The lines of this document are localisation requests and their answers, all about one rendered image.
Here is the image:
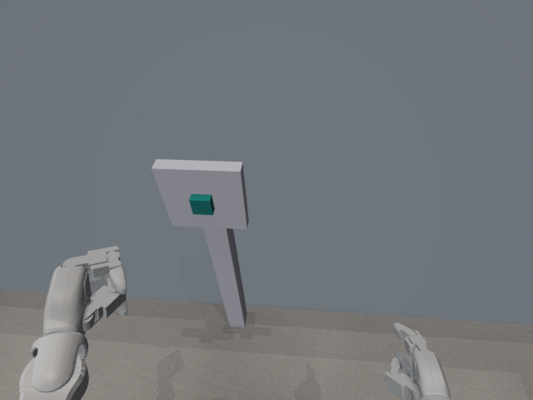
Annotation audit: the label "button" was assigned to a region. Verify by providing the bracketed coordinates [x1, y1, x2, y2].
[189, 194, 215, 215]

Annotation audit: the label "right robot hand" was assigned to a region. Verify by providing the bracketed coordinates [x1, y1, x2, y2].
[385, 322, 451, 400]

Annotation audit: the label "panel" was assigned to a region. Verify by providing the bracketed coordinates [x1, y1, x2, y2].
[152, 159, 249, 328]

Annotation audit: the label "left robot hand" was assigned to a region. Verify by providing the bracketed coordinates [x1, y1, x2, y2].
[42, 246, 127, 337]

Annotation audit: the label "left robot forearm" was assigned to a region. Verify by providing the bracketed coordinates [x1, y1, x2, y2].
[19, 332, 89, 400]

